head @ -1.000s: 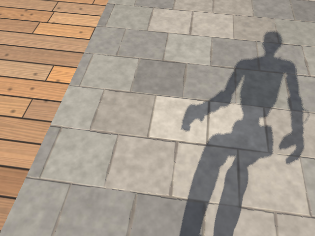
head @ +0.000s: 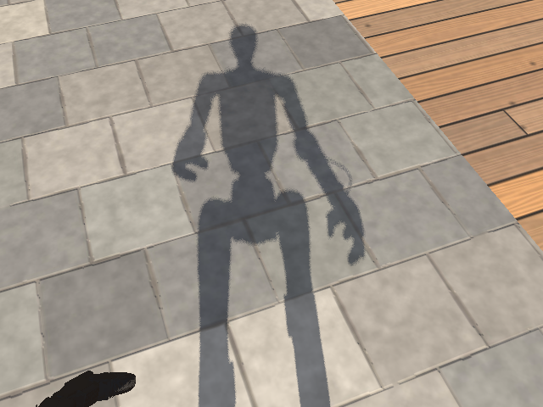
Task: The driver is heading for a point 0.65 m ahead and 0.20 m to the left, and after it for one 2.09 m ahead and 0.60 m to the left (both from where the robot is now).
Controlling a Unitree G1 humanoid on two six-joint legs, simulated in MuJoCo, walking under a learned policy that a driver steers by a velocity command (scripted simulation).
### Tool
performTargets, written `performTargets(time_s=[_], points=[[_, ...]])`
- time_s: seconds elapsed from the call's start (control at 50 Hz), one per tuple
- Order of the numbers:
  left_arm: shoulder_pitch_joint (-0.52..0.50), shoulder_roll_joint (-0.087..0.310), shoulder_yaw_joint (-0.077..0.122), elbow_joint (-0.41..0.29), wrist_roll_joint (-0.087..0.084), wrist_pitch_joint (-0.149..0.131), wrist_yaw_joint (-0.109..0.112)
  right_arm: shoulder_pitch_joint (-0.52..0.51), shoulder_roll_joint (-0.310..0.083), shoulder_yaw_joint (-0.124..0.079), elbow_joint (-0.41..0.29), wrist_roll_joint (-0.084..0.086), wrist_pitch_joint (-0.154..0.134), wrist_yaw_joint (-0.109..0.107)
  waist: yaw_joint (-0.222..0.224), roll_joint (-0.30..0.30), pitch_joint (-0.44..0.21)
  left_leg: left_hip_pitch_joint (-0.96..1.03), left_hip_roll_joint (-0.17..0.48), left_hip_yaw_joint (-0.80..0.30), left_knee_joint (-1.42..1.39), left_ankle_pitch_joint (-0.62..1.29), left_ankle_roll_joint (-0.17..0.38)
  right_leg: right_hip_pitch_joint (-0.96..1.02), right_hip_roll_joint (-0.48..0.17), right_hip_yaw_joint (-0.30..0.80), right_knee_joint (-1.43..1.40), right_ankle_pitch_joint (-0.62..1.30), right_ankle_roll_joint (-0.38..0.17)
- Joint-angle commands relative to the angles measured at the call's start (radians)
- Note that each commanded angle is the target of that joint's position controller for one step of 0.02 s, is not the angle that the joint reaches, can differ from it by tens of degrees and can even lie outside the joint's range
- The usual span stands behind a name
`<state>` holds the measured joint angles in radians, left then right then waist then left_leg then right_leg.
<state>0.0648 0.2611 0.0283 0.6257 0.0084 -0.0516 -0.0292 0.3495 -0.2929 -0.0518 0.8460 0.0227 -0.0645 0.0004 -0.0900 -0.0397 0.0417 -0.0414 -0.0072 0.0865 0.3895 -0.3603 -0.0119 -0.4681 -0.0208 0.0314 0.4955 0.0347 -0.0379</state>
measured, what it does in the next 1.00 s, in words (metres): walks ahead, turning left: left foot, then right foot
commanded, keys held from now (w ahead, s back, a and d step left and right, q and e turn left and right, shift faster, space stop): no key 0.04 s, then q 0.48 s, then w+q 0.46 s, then w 0.02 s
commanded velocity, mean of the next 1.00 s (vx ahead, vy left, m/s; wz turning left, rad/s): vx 0.18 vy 0.00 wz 0.40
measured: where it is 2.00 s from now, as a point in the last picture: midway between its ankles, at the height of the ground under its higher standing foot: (135, 369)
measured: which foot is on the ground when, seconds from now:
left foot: down 0.00-0.02, up 0.04-0.40, down 0.42-0.92, up 0.94-1.00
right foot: down 0.00-0.42, up 0.44-0.90, down 0.92-1.00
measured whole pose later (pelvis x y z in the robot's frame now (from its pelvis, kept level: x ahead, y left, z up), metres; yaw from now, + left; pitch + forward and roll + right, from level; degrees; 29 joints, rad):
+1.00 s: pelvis +0.17 +0.03 +0.01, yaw +29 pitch +2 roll -1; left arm 0.15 0.29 0.07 0.81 -0.01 -0.11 -0.01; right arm 0.33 -0.31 -0.06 0.72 0.03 -0.02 -0.02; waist -0.03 0.04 -0.03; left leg -0.36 -0.06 -0.15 0.92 -0.47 0.04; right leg -0.25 0.04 0.02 0.45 -0.23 -0.02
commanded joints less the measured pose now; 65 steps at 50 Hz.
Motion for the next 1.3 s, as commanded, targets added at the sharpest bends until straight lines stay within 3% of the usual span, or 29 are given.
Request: performTargets(time_s=[0.02, 0.04, 0.06, 0.08, 0.1, 0.18, 0.32, 0.4, 0.42, 0.44, 0.46, 0.48, 0.52, 0.54, 0.56, 0.6, 0.68, 0.8, 0.88, 0.9, 0.92, 0.94, 0.96, 0.98, 1.0, 1.04, 1.08, 1.2, 1.3], points=[[0.244, 0.240, 0.074, -0.016, 0.039, 0.002, 0.029, 0.008, -0.073, 0.001, -0.079, -0.041, -0.021, -0.001, 0.130, -0.104, -0.295, -0.316, 0.055, -0.025, 0.443, 0.220, 0.012, 0.636, -0.236, 0.235, 0.038, 0.738, -0.165], [0.235, 0.179, 0.048, -0.015, 0.037, 0.012, 0.028, 0.117, -0.029, 0.025, -0.050, -0.038, -0.010, 0.007, 0.098, -0.214, -0.434, -0.414, 0.011, -0.120, 0.646, -0.330, -0.032, 0.716, -0.393, 0.435, 0.010, 0.772, -0.316], [0.212, 0.121, 0.036, -0.012, 0.013, 0.021, 0.019, 0.090, -0.110, 0.004, -0.027, -0.013, 0.012, 0.010, 0.120, -0.114, -0.399, -0.426, 0.048, -0.183, 0.705, -0.347, -0.043, 0.622, -0.346, 0.395, -0.034, 0.546, -0.296], [0.151, 0.099, 0.029, -0.007, 0.000, 0.021, 0.013, 0.021, -0.119, -0.001, -0.041, 0.003, 0.030, 0.006, 0.111, -0.075, -0.280, -0.480, 0.066, -0.168, 0.710, -0.321, -0.049, 0.531, -0.301, 0.323, -0.075, 0.374, -0.253], [0.098, 0.090, 0.025, -0.001, 0.000, 0.018, 0.010, -0.018, -0.107, -0.002, -0.041, -0.001, 0.049, -0.007, 0.098, -0.035, -0.213, -0.482, 0.087, -0.167, 0.676, -0.277, -0.056, 0.432, -0.272, 0.278, -0.116, 0.241, -0.220], [-0.027, 0.122, 0.041, 0.020, 0.027, 0.016, 0.023, 0.014, -0.089, -0.009, -0.029, -0.017, 0.100, -0.043, 0.036, -0.108, -0.132, -0.275, 0.077, -0.118, 0.542, -0.102, -0.088, 0.141, -0.205, 0.110, -0.219, 0.015, -0.191], [-0.002, 0.153, 0.063, 0.070, 0.005, 0.046, 0.068, -0.108, -0.088, -0.020, -0.103, -0.013, 0.109, -0.033, 0.087, -0.080, -0.109, -0.327, 0.089, -0.083, 0.468, -0.049, -0.035, 0.219, -0.279, 0.083, -0.232, -0.120, -0.213], [-0.035, 0.163, 0.071, 0.086, -0.027, 0.067, 0.071, -0.034, -0.087, -0.031, -0.091, -0.016, 0.107, -0.005, 0.030, -0.065, -0.121, -0.183, 0.041, -0.023, 0.200, 0.096, 0.028, 0.224, -0.252, 0.000, -0.111, -0.081, -0.138], [0.003, 0.138, 0.069, 0.106, -0.037, 0.072, 0.072, -0.015, -0.115, -0.041, -0.090, -0.025, 0.105, -0.002, 0.030, -0.003, -0.097, -0.138, 0.048, -0.082, 0.074, 0.188, 0.067, 0.178, -0.201, -0.055, -0.003, -0.174, -0.067], [0.046, 0.082, 0.058, 0.096, -0.007, 0.074, 0.066, -0.023, -0.228, -0.067, -0.114, -0.028, 0.103, -0.017, 0.079, 0.287, -0.074, -0.062, 0.270, -0.408, -0.046, 0.458, 0.162, -0.008, -0.070, -0.181, 0.279, -0.415, 0.051], [-0.076, 0.099, 0.062, 0.044, 0.005, 0.070, 0.075, -0.040, -0.282, -0.072, -0.143, -0.053, 0.090, -0.013, 0.032, 0.371, -0.033, -0.118, 0.401, -0.629, -0.113, 0.544, 0.336, -0.175, 0.069, -0.085, 0.463, -0.691, 0.084], [-0.092, 0.127, 0.072, 0.046, 0.002, 0.070, 0.077, -0.059, -0.247, -0.064, -0.156, -0.071, 0.068, -0.008, 0.032, 0.258, -0.053, -0.126, 0.369, -0.581, -0.116, 0.503, 0.346, -0.184, 0.043, 0.010, 0.597, -0.671, 0.076], [-0.025, 0.140, 0.086, 0.091, -0.004, 0.076, 0.084, -0.149, -0.197, -0.057, -0.170, -0.033, 0.050, -0.014, 0.086, 0.154, -0.067, -0.093, 0.267, -0.444, -0.075, 0.456, 0.239, -0.192, 0.015, 0.043, 0.622, -0.514, 0.074], [-0.006, 0.148, 0.090, 0.103, 0.002, 0.074, 0.084, -0.148, -0.171, -0.050, -0.169, -0.008, 0.050, -0.020, 0.089, 0.149, -0.093, -0.063, 0.243, -0.428, -0.084, 0.351, 0.218, -0.196, 0.005, 0.042, 0.606, -0.447, 0.081], [-0.009, 0.139, 0.090, 0.104, -0.001, 0.066, 0.076, -0.118, -0.153, -0.043, -0.164, 0.000, 0.050, -0.026, 0.083, 0.158, -0.109, -0.045, 0.221, -0.434, -0.107, 0.206, 0.214, -0.191, 0.007, 0.036, 0.598, -0.391, 0.086], [-0.045, 0.130, 0.088, 0.094, -0.017, 0.045, 0.060, -0.071, -0.142, -0.041, -0.159, -0.004, 0.047, -0.034, 0.060, 0.172, -0.088, 0.007, 0.213, -0.479, -0.172, -0.051, 0.220, -0.233, 0.006, 0.040, 0.498, -0.310, 0.086], [-0.112, 0.116, 0.081, 0.086, -0.018, -0.003, 0.040, -0.036, -0.178, -0.054, -0.155, -0.010, 0.036, -0.047, 0.031, 0.182, -0.052, 0.037, 0.201, -0.489, -0.193, -0.032, 0.223, -0.194, 0.020, 0.050, 0.233, -0.247, 0.099], [-0.122, 0.119, 0.071, 0.084, -0.033, -0.047, 0.011, -0.036, -0.201, -0.065, -0.166, 0.000, 0.039, -0.033, 0.021, 0.194, -0.031, -0.101, 0.175, -0.536, -0.164, -0.069, 0.239, -0.008, 0.049, 0.039, 0.038, -0.267, 0.092], [-0.011, 0.141, 0.080, 0.115, -0.040, -0.071, 0.010, -0.073, -0.165, -0.053, -0.183, 0.001, 0.046, -0.027, 0.095, 0.181, -0.048, -0.215, 0.127, -0.571, -0.081, -0.093, 0.197, 0.244, 0.050, 0.022, -0.099, -0.189, 0.052], [0.060, 0.159, 0.088, 0.136, -0.037, -0.073, 0.016, -0.081, -0.129, -0.042, -0.190, -0.002, 0.044, -0.026, 0.131, 0.162, -0.069, -0.292, 0.089, -0.544, -0.007, -0.106, 0.167, 0.374, 0.016, 0.034, -0.122, -0.189, 0.035], [0.193, 0.202, 0.100, 0.161, -0.025, -0.073, 0.026, -0.089, -0.063, -0.022, -0.202, -0.010, 0.041, -0.024, 0.184, 0.066, -0.137, -0.431, 0.025, -0.456, 0.212, -0.192, 0.117, 0.571, -0.129, 0.177, -0.141, -0.290, -0.015], [0.278, 0.291, 0.113, 0.174, -0.002, -0.064, 0.029, -0.067, -0.015, -0.008, -0.246, 0.000, 0.030, -0.023, 0.167, -0.151, -0.171, -0.659, -0.095, -0.288, 0.500, -0.281, 0.065, 0.703, -0.327, 0.518, -0.244, -0.576, -0.132], [0.252, 0.286, 0.115, 0.183, -0.003, -0.063, 0.020, -0.062, -0.098, -0.024, -0.262, 0.018, 0.020, -0.024, 0.150, -0.187, -0.089, -0.803, -0.013, -0.264, 0.658, -0.242, 0.052, 0.633, -0.414, 0.690, -0.301, -0.776, -0.202], [0.202, 0.207, 0.095, 0.161, -0.015, -0.062, 0.022, -0.079, -0.158, -0.040, -0.244, 0.016, 0.021, -0.023, 0.150, -0.130, -0.011, -0.834, 0.030, -0.263, 0.725, -0.156, 0.044, 0.581, -0.365, 0.589, -0.308, -0.755, -0.181], [0.173, 0.159, 0.079, 0.155, -0.016, -0.060, 0.023, -0.075, -0.155, -0.044, -0.223, 0.006, 0.023, -0.021, 0.140, -0.104, 0.014, -0.817, 0.043, -0.250, 0.742, -0.076, 0.036, 0.541, -0.301, 0.475, -0.311, -0.650, -0.148], [0.160, 0.124, 0.062, 0.165, -0.008, -0.057, 0.024, -0.099, -0.113, -0.037, -0.225, -0.002, 0.015, -0.010, 0.128, -0.083, 0.032, -0.779, 0.073, -0.245, 0.722, 0.036, 0.031, 0.472, -0.241, 0.321, -0.330, -0.435, -0.124], [0.187, 0.128, 0.061, 0.183, -0.003, -0.061, 0.025, -0.126, -0.073, -0.025, -0.237, -0.003, 0.006, -0.001, 0.132, -0.074, 0.028, -0.756, 0.073, -0.217, 0.686, 0.114, 0.021, 0.438, -0.208, 0.219, -0.352, -0.278, -0.134], [0.244, 0.175, 0.061, 0.218, -0.027, -0.052, 0.026, -0.293, -0.013, 0.010, -0.307, -0.011, -0.011, 0.022, 0.169, -0.047, 0.037, -0.629, 0.082, -0.095, 0.326, 0.326, -0.002, 0.385, -0.172, 0.042, -0.367, -0.017, -0.141], [0.318, 0.214, 0.064, 0.256, -0.043, -0.027, 0.025, -0.355, -0.055, -0.002, -0.344, 0.001, -0.014, 0.043, 0.149, -0.060, 0.041, -0.521, 0.043, -0.071, 0.171, 0.282, 0.056, 0.489, -0.243, 0.033, -0.314, 0.154, -0.118]])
